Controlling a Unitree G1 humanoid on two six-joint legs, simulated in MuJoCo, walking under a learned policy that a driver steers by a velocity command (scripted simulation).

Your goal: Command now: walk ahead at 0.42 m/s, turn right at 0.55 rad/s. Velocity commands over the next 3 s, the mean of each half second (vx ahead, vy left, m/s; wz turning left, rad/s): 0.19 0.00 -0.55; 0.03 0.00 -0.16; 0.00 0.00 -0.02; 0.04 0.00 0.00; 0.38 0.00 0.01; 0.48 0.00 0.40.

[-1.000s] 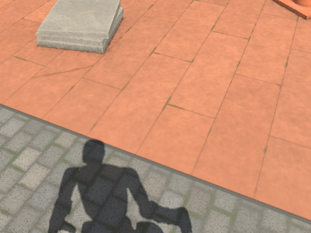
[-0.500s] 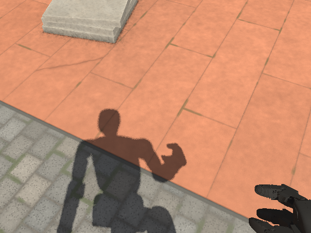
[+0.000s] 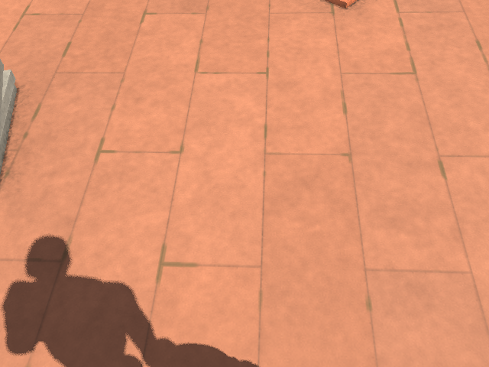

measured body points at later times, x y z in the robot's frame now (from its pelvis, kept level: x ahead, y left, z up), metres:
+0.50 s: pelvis +0.20 -0.02 +0.01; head +0.23 -0.04 +0.46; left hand +0.40 +0.23 -0.08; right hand +0.30 -0.32 -0.09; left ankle +0.31 +0.10 -0.71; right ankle +0.16 -0.10 -0.73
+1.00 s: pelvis +0.23 -0.03 +0.01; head +0.24 -0.05 +0.46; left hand +0.43 +0.17 -0.10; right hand +0.25 -0.32 -0.12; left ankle +0.31 +0.09 -0.73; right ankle +0.17 -0.15 -0.73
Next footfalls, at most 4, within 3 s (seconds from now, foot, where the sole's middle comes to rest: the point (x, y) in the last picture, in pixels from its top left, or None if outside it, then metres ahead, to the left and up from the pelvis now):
0.04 right None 0.20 -0.11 -0.76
0.54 left None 0.35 0.08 -0.76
0.84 right None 0.21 -0.16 -0.76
2.56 right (354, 299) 0.62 -0.29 -0.76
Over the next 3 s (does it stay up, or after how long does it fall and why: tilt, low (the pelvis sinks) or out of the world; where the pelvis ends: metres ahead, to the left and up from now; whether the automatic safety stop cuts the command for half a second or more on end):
stays up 0.70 -0.19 0.01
